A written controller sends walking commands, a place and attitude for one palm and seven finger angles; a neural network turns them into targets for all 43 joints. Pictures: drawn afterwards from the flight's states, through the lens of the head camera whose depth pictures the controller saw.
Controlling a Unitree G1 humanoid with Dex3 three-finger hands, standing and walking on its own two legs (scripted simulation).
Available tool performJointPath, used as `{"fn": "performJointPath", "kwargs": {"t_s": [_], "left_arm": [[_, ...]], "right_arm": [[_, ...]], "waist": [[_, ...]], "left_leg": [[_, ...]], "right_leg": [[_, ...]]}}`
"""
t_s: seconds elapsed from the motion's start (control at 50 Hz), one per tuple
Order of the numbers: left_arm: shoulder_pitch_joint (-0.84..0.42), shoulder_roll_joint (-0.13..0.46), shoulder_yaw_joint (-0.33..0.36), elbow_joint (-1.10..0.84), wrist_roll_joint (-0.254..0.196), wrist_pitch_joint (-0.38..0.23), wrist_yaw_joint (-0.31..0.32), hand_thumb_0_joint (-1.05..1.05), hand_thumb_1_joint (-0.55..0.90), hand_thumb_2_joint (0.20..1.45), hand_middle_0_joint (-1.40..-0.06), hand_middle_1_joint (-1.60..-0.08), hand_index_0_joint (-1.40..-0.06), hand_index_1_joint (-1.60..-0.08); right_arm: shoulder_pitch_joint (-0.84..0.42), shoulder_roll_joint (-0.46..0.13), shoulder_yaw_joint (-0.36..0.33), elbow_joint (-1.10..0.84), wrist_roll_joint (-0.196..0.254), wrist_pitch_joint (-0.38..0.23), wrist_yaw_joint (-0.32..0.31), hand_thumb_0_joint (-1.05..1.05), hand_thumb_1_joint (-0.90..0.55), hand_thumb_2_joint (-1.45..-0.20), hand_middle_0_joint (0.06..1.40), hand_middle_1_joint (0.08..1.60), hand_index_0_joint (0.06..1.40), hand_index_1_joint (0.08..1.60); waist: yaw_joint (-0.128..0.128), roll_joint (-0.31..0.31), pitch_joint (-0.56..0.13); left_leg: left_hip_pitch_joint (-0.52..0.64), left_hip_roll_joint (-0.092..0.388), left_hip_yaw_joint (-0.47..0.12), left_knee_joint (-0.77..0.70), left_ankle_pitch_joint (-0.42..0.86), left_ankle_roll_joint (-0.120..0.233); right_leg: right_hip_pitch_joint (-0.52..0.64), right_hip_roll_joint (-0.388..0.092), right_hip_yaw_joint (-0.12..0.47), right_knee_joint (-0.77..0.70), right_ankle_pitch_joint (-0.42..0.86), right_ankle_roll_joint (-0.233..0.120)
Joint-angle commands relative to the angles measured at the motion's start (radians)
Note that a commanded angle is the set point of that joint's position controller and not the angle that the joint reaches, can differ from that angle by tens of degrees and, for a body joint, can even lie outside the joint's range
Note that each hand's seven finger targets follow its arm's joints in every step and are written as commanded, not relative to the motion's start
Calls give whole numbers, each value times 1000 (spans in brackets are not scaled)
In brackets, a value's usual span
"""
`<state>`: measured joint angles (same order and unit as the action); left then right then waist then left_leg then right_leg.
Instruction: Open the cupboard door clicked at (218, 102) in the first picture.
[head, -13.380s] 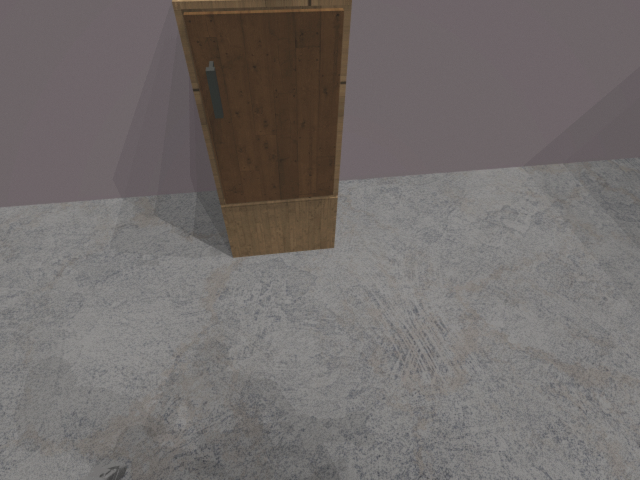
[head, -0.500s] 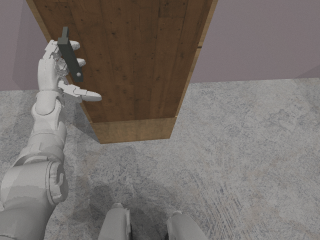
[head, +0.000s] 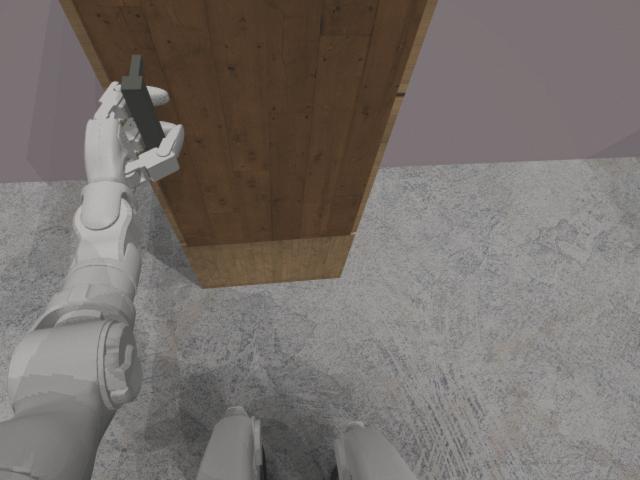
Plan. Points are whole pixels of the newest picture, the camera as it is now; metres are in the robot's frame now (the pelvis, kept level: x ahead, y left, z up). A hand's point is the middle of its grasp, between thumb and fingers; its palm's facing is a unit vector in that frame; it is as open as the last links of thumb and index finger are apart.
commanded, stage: close the thumb around the handle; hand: left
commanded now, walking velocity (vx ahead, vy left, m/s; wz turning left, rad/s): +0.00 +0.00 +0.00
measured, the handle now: (150, 113) +0.56 +0.19 +0.07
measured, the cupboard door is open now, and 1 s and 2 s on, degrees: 1 35 43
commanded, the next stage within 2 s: pull the door open along its arc in 0.16 s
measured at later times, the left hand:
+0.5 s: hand (168, 159) +0.49 +0.16 +0.07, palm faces +0.06 -1.00 +0.00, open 5.8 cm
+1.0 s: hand (251, 269) +0.34 +0.06 +0.07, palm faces +0.38 -0.93 +0.02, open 6.2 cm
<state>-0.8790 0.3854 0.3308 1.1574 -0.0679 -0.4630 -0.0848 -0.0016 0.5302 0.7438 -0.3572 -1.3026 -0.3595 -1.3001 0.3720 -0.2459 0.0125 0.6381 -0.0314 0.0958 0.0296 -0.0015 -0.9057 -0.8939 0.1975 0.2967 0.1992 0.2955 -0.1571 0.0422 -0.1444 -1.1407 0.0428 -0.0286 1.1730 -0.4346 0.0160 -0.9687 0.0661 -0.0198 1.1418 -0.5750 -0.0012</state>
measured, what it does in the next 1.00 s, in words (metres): stands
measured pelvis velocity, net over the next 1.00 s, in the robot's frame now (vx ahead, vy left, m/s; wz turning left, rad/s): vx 0.02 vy -0.02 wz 0.04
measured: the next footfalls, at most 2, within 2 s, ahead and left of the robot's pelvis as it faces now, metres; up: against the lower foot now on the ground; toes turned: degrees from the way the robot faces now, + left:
none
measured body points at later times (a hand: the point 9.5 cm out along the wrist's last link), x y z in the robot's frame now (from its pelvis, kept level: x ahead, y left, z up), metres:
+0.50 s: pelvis +0.01 +0.00 +0.01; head +0.12 +0.01 +0.44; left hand +0.48 +0.21 +0.07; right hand +0.02 -0.26 -0.11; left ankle +0.06 +0.11 -0.64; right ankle -0.02 -0.13 -0.64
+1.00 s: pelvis +0.02 -0.02 +0.02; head +0.06 -0.02 +0.47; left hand +0.31 +0.11 +0.08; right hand +0.20 -0.23 -0.08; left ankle +0.06 +0.11 -0.64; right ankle -0.02 -0.13 -0.64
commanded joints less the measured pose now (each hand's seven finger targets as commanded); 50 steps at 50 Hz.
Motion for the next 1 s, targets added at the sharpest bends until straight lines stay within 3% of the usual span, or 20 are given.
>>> {"fn": "performJointPath", "kwargs": {"t_s": [0.0,0.02,0.08,0.16,0.24,0.26,0.46,0.58,0.62,0.64,0.66,0.7,0.74,0.78,0.82,0.84,0.86,0.9,0.94,0.98], "left_arm": [[-475,206,14,-219,-8,-73,-5,0,900,900,-400,-1350,-400,-1350],[-471,207,17,-235,-6,-76,-6,0,900,900,-400,-1350,-400,-1350],[-457,204,11,-219,-7,-65,-11,0,900,900,-400,-1350,-400,-1350],[-417,233,40,-223,-11,-62,-13,0,900,900,-400,-1350,-400,-1350],[-433,214,21,-240,-10,-66,-16,0,900,900,-400,-1350,-400,-1350],[-452,209,17,-234,-11,-65,-14,0,900,900,-400,-1350,-400,-1350],[-128,132,-3,-406,-52,-61,-31,0,900,900,-400,-1350,-400,-1350],[205,15,-69,-635,-105,-34,-22,0,900,900,-400,-1350,-400,-1350],[298,-30,-113,-708,-106,-33,-8,0,900,900,-400,-1350,-400,-1350],[309,-98,-36,-746,-166,-19,111,0,900,900,-400,-1350,-400,-1350],[333,-165,-127,-772,-134,-11,171,0,900,900,-400,-1350,-400,-1350],[402,-200,-133,-846,-87,-10,310,0,900,900,-400,-1350,-400,-1350],[460,-277,-199,-890,-24,-5,424,0,900,900,-400,-1350,-400,-1350],[516,-344,-264,-940,44,4,526,0,900,900,-400,-1350,-400,-1350],[579,-397,-320,-975,107,24,614,0,900,900,-400,-1350,-400,-1350],[588,-433,-359,-1004,131,38,644,0,900,900,-400,-1350,-400,-1350],[622,-445,-358,-1020,145,54,670,0,900,900,-400,-1350,-400,-1350],[704,-482,-419,-1065,186,85,681,0,900,900,-400,-1350,-400,-1350],[773,-513,-471,-1136,200,103,676,0,900,900,-400,-1350,-400,-1350],[864,-552,-516,-1174,188,126,665,0,900,900,-400,-1350,-400,-1350]], "right_arm": [[155,-188,-65,-42,-2,-16,-12,0,-900,-900,200,300,200,300],[150,-186,-66,-47,0,-17,-12,0,-900,-900,200,300,200,300],[151,-185,-66,-45,1,-12,-13,0,-900,-900,200,300,200,300],[149,-184,-63,-55,5,-10,-13,0,-900,-900,200,300,200,300],[146,-180,-64,-56,4,-9,-13,0,-900,-900,200,300,200,300],[148,-182,-65,-53,5,-10,-13,0,-900,-900,200,300,200,300],[111,-168,-75,-114,20,4,1,0,-900,-900,200,300,200,300],[48,-148,-78,-175,38,-9,8,0,-900,-900,200,300,200,300],[26,-141,-76,-188,43,-17,9,0,-900,-900,200,300,200,300],[-4,-112,-70,-190,34,-29,8,0,-900,-900,200,300,200,300],[-17,-111,-68,-192,29,-40,12,0,-900,-900,200,300,200,300],[-30,-103,-70,-195,9,-54,21,0,-900,-900,200,300,200,300],[-57,-91,-70,-195,-9,-57,33,0,-900,-900,200,300,200,300],[-89,-81,-71,-204,-22,-58,43,0,-900,-900,200,300,200,300],[-116,-72,-72,-215,-34,-57,49,0,-900,-900,200,300,200,300],[-132,-64,-69,-220,-37,-58,49,0,-900,-900,200,300,200,300],[-147,-58,-66,-223,-40,-60,46,0,-900,-900,200,300,200,300],[-162,-46,-61,-238,-48,-65,34,0,-900,-900,200,300,200,300],[-185,-32,-56,-252,-46,-72,22,0,-900,-900,200,300,200,300],[-209,-19,-43,-268,-40,-79,12,0,-900,-900,200,300,200,300]], "waist": [[-31,89,-465],[-20,105,-489],[-27,88,-469],[-9,69,-475],[-13,100,-470],[-25,95,-464],[57,60,-514],[97,-21,-446],[103,-12,-406],[164,-13,-386],[125,-8,-352],[146,-28,-349],[140,-44,-342],[146,-29,-343],[152,-53,-352],[145,-55,-349],[157,-71,-348],[151,-83,-335],[154,-89,-337],[154,-103,-292]], "left_leg": [[580,-10,-55,-94,295,15],[593,-10,-50,-94,310,12],[573,-11,-45,-92,306,14],[547,-14,-37,-94,305,15],[567,-12,-38,-94,312,13],[569,-11,-39,-92,309,15],[617,-22,-13,-128,402,10],[584,-35,21,-170,383,19],[599,-32,21,-186,380,14],[576,-31,26,-200,363,3],[579,-29,24,-200,339,1],[572,-29,17,-197,349,-3],[568,-30,22,-190,351,-4],[567,-31,22,-189,347,-7],[553,-34,19,-188,332,-5],[556,-36,20,-186,328,-3],[552,-37,19,-190,321,-6],[557,-36,22,-193,319,-4],[568,-41,28,-198,318,-3],[565,-44,28,-211,287,-5]], "right_leg": [[-30,14,-16,-163,317,-25],[-23,13,-15,-162,329,-24],[-12,14,-14,-166,339,-22],[25,14,-9,-166,355,-20],[8,14,-11,-164,354,-22],[-6,15,-10,-169,351,-20],[123,18,-16,-174,475,-23],[239,14,-9,-211,560,-13],[229,11,-13,-214,551,-13],[238,11,-29,-220,498,-12],[210,11,-33,-220,469,-9],[221,9,-40,-207,455,-13],[223,-2,-39,-201,467,-11],[229,-8,-39,-193,458,-16],[248,-11,-38,-190,452,-18],[253,-13,-38,-194,456,-19],[269,-14,-39,-199,448,-23],[283,-16,-35,-213,458,-26],[317,-28,-22,-229,494,-24],[337,-36,-18,-257,498,-19]]}}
